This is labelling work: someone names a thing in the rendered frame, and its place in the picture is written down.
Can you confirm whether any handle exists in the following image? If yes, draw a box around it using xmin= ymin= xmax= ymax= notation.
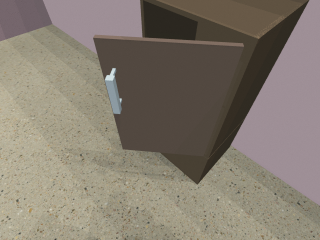
xmin=105 ymin=68 xmax=122 ymax=114

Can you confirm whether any cupboard door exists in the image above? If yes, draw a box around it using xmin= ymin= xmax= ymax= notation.
xmin=93 ymin=34 xmax=244 ymax=157

